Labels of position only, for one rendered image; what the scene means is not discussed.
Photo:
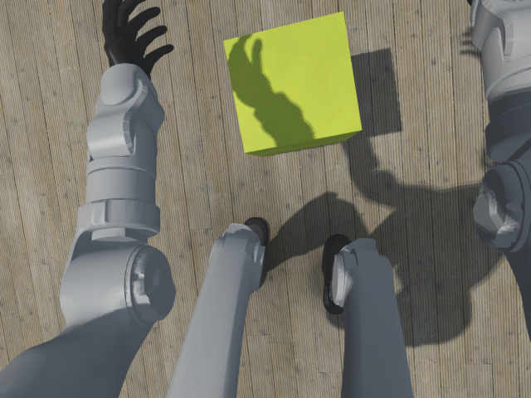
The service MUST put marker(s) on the left robot forearm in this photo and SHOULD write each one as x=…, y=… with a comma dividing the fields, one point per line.
x=121, y=165

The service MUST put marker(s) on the carton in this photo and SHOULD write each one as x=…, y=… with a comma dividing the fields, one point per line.
x=293, y=86

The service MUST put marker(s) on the left robot hand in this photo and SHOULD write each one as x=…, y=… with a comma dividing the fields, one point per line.
x=121, y=45

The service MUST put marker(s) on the right robot forearm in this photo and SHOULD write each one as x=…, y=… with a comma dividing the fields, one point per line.
x=502, y=33

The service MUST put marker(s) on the right robot upper arm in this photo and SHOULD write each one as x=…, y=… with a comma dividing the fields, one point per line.
x=502, y=216

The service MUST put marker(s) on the left robot upper arm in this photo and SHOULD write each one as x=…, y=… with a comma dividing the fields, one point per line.
x=110, y=299

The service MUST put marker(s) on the robot right thigh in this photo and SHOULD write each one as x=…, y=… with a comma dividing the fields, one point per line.
x=375, y=359

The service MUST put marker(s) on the robot right shin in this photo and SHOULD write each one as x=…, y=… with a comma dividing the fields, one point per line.
x=362, y=243

